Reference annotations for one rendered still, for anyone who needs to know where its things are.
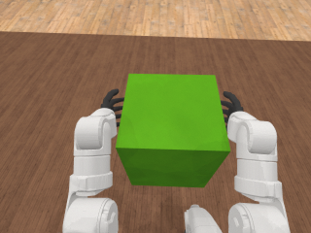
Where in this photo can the carton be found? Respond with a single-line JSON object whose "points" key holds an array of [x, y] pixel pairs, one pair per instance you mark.
{"points": [[172, 130]]}

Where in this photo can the left robot hand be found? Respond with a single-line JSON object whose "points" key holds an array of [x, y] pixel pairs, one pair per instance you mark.
{"points": [[108, 103]]}

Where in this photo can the robot right upper arm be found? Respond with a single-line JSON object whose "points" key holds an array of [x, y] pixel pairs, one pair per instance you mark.
{"points": [[256, 218]]}

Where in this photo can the right robot forearm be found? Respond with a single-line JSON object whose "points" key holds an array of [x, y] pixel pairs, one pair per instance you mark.
{"points": [[256, 150]]}

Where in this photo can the right robot hand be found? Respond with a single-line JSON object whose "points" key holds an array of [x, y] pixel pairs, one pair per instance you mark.
{"points": [[234, 106]]}

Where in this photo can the robot left upper arm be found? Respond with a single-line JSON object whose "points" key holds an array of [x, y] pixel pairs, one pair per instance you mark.
{"points": [[92, 215]]}

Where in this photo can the left robot forearm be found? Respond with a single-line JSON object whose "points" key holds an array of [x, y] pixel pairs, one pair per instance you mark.
{"points": [[92, 162]]}

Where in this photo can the robot right thigh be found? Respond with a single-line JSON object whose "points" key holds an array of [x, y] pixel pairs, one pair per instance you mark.
{"points": [[198, 220]]}

